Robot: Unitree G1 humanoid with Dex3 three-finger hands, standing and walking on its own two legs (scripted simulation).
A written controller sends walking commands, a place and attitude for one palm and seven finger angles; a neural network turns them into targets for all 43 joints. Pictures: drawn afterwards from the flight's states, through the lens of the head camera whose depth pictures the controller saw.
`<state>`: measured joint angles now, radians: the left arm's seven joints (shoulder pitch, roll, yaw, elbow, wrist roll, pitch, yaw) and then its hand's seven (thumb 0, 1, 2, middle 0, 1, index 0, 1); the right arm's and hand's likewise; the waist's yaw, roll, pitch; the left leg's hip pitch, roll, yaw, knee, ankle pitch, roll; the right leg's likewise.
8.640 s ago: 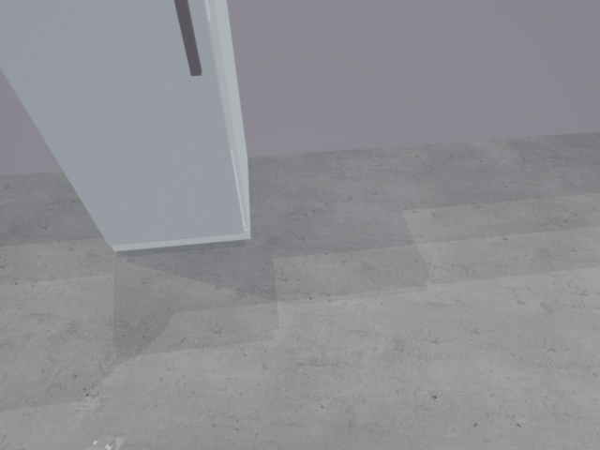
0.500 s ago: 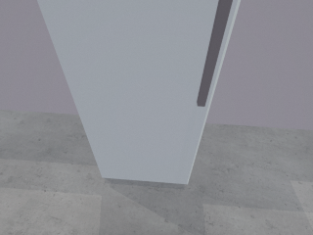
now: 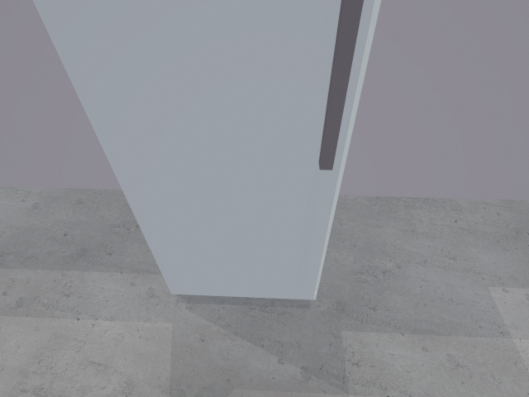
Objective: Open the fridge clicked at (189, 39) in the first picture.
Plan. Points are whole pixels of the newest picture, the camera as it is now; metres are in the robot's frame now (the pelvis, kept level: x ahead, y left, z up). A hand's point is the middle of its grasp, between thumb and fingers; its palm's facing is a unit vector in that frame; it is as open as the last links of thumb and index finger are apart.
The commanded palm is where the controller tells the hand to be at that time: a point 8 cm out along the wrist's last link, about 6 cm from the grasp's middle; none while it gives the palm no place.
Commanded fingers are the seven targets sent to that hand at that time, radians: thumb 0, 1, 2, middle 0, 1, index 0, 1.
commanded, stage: look again from close up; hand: right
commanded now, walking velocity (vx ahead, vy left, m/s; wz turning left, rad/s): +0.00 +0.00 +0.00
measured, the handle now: (336, 83) +0.58 -0.09 +0.21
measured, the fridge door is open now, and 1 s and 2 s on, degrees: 0 0 0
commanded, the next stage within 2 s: none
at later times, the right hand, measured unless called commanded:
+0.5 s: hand out of the picture +0.00 -0.20 -0.17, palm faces +0.00 +0.98 -0.20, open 7.4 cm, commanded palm none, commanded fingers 0.00 -0.90 -0.90 0.20 0.30 0.20 0.30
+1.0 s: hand out of the picture +0.01 -0.18 -0.17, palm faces +0.00 +0.98 -0.19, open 7.4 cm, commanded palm none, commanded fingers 0.00 -0.90 -0.90 0.20 0.30 0.20 0.30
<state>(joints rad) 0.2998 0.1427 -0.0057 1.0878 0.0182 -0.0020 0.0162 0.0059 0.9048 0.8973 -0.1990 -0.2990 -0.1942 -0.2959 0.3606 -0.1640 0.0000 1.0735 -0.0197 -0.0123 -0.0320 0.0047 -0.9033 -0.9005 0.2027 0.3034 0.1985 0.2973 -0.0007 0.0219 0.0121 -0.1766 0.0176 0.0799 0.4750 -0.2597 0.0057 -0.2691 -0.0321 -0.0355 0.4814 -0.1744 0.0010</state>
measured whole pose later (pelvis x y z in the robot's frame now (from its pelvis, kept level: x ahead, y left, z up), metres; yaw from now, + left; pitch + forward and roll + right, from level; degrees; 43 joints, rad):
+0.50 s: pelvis +0.01 -0.02 +0.00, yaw +1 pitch -2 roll +0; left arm 0.26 0.17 0.00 1.10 0.02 -0.01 0.01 0.01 0.90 0.90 -0.20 -0.30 -0.20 -0.30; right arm 0.33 -0.18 0.00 1.08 -0.02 -0.02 -0.03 0.00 -0.90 -0.90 0.20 0.30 0.20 0.30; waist 0.00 0.01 0.02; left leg -0.17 0.04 0.06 0.45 -0.25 -0.02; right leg -0.25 -0.01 -0.06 0.44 -0.16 -0.02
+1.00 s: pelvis +0.02 -0.01 +0.00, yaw +1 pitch -2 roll +0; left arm 0.26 0.16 -0.01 1.12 0.02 -0.01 0.01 0.01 0.91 0.90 -0.20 -0.30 -0.19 -0.30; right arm 0.32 -0.17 0.01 1.09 -0.02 -0.02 -0.03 0.00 -0.90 -0.90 0.20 0.30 0.20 0.30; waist 0.00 0.02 0.02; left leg -0.15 0.04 0.05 0.43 -0.26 -0.01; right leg -0.23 -0.01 -0.06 0.43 -0.17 -0.01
